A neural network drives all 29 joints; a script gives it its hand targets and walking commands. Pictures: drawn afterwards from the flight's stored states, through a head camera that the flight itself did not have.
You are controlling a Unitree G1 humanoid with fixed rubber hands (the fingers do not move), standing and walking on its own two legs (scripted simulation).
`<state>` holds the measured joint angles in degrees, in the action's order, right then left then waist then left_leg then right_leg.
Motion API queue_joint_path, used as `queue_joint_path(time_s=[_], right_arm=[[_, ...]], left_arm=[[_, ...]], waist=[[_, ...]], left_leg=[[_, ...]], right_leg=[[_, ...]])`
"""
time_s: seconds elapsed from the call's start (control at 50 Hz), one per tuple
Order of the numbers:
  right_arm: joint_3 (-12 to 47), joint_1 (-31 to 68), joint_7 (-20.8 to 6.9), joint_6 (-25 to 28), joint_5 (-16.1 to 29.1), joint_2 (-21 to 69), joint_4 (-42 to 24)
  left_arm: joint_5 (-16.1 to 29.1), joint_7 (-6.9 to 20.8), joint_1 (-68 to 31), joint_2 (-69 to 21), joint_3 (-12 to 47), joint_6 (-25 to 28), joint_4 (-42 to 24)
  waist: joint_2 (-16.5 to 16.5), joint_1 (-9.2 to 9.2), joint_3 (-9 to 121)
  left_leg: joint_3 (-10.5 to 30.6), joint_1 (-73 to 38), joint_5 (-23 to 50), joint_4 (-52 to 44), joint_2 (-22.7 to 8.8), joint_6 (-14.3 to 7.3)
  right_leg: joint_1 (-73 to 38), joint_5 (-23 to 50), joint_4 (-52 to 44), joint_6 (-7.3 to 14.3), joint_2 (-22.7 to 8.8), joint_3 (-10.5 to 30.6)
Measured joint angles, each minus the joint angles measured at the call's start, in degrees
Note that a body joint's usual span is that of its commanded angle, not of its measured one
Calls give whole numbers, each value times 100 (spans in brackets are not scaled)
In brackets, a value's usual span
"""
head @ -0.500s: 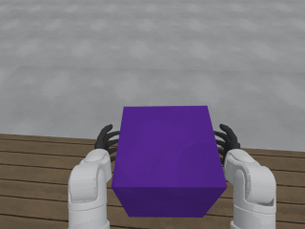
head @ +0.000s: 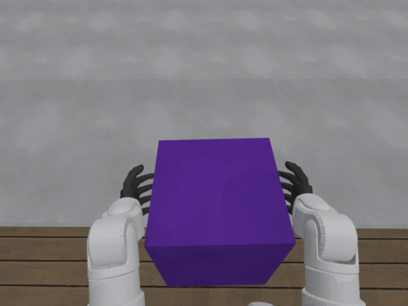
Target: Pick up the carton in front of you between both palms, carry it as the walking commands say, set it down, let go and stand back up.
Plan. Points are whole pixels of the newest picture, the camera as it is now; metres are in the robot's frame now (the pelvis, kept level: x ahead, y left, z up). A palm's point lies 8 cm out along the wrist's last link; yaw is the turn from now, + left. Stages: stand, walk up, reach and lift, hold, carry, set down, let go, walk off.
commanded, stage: carry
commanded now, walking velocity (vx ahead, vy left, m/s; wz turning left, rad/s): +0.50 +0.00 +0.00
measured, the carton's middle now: (215, 217) +0.29 -0.01 +0.00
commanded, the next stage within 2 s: none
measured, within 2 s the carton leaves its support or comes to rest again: neither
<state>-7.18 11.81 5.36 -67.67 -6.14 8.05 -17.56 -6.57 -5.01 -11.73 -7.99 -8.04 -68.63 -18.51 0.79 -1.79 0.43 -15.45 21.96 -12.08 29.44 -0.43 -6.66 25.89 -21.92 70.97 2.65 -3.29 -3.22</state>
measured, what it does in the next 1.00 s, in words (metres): walks ahead: right foot, then left foot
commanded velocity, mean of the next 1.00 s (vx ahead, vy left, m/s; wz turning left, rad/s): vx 0.10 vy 0.00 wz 0.00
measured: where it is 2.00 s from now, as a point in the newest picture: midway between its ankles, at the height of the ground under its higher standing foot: (206, 246)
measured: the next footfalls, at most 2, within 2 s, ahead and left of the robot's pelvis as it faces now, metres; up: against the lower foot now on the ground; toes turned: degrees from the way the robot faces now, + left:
right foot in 0.34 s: +0.42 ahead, -0.07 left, +0.00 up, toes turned -4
left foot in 0.70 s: +0.44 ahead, +0.11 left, +0.00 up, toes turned +6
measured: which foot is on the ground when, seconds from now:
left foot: down 0.00-0.36, up 0.38-0.68, down 0.70-1.00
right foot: up 0.00-0.32, down 0.34-1.00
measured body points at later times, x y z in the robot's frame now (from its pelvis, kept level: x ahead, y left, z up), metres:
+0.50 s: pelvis +0.29 -0.02 -0.01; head +0.37 -0.03 +0.43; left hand +0.67 +0.16 +0.08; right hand +0.70 -0.14 +0.07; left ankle +0.18 +0.09 -0.65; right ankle +0.38 -0.07 -0.73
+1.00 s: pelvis +0.42 +0.01 +0.01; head +0.49 +0.01 +0.45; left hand +0.80 +0.17 +0.11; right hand +0.81 -0.14 +0.11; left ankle +0.40 +0.11 -0.72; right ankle +0.38 -0.07 -0.72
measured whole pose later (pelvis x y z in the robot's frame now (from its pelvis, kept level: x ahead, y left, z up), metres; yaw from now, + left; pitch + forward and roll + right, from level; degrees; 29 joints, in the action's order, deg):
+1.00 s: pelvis +0.42 +0.01 +0.01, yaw +1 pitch +6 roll +0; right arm -13.8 37.2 7.4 -67.9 -3.8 2.4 -2.3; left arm -4.1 -7.4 -37.8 -2.7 -13.6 -68.0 -1.6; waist 0.0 0.3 -2.1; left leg -4.1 21.1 -13.3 31.9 -0.4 -1.9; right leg 19.5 -14.9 33.4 4.7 0.7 -7.3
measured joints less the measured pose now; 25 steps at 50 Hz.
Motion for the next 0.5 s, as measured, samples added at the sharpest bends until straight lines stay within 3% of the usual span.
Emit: queue_joint_path(time_s=[0.18, 0.3, 0.34, 0.36, 0.4, 0.44, 0.5], right_arm=[[-160, 1050, 107, 170, 229, -324, 631], [-200, 2173, 168, -14, 322, -653, 1579], [-253, 2480, 174, -83, 339, -773, 1904], [-279, 2646, 173, -101, 370, -868, 2070], [-352, 2977, 173, -94, 444, -1022, 2395], [-402, 3111, 184, -125, 444, -1048, 2548], [-506, 3169, 213, -220, 350, -931, 2438]], left_arm=[[-6, -87, -965, 246, -82, 165, 529], [147, -145, -1951, 624, -266, -56, 1312], [184, -154, -2321, 711, -303, -93, 1727], [188, -166, -2496, 717, -326, -71, 1934], [201, -199, -2825, 752, -356, -19, 2276], [243, -252, -2978, 780, -381, -27, 2475], [339, -289, -2998, 768, -516, -72, 2399]], waist=[[-106, -166, 85], [-96, -124, 138], [-58, -45, 92], [-122, 50, 37], [-243, 202, -188], [-211, 301, -388], [-159, 351, -675]], left_leg=[[276, -1186, -572, -647, 81, 143], [407, -1884, -1380, -447, 53, 398], [387, -1926, -1740, 222, 0, 490], [410, -1744, -1721, 891, -103, 517], [952, -972, -1875, 2775, -19, 556], [1302, -243, -1890, 4020, 155, 478], [1490, 458, -1554, 3859, 91, 433]], right_leg=[[1438, 1120, -1873, 8, -195, -137], [1103, 2028, -3530, 181, 113, -504], [640, 2375, -4097, 275, 284, -688], [543, 2003, -4012, 437, 350, -712], [614, 1448, -3547, 523, 405, -729], [528, 1309, -3507, 424, 396, -706], [251, 1271, -3838, 476, 420, -702]])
